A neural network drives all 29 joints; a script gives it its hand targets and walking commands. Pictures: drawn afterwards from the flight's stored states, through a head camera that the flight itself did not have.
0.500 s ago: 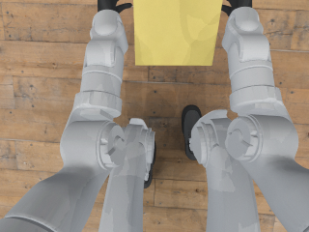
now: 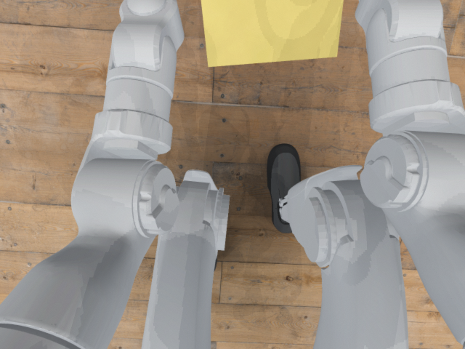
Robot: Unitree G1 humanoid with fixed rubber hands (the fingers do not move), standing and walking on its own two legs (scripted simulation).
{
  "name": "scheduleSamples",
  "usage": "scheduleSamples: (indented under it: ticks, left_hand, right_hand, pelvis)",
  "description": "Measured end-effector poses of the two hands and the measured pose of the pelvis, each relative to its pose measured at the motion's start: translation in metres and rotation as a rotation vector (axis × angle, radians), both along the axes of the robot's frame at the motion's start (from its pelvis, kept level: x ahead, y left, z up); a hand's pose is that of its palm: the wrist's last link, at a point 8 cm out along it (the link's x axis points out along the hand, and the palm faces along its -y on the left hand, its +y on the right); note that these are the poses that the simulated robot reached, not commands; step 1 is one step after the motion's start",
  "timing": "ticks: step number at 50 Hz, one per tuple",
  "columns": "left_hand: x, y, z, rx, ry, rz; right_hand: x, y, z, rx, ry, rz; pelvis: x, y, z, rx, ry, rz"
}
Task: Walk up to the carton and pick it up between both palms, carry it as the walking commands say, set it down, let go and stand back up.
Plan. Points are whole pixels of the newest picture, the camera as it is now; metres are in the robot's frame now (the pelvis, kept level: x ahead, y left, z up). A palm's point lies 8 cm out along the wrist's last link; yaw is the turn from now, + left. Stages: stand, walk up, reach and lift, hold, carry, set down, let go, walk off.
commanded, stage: set down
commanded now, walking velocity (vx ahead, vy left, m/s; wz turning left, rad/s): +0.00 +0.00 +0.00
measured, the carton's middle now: out of the picture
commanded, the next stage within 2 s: none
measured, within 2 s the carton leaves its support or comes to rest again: rests again in 1.86 s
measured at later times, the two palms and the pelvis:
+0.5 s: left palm out of the picture +0.56 +0.08 -0.16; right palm out of the picture +0.56 -0.19 -0.15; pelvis +0.00 +0.00 +0.00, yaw +1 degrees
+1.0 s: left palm out of the picture +0.57 +0.08 -0.16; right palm out of the picture +0.57 -0.19 -0.16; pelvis +0.01 +0.00 +0.00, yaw +1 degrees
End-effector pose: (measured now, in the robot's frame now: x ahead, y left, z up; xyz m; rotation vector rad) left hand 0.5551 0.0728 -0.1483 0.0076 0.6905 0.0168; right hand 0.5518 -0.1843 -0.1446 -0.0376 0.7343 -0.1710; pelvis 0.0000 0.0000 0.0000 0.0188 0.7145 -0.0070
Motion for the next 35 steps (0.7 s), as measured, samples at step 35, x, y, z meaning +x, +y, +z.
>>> scheduleSamples:
  ticks: [35]
  left_hand:
    - [0.011,0.003,-0.011,-0.041,-0.022,-0.014]
  right_hand:
    - [0.011,-0.004,-0.011,0.059,-0.027,0.010]
  pelvis:
    - [0.003,-0.002,-0.003,-0.007,0.013,0.022]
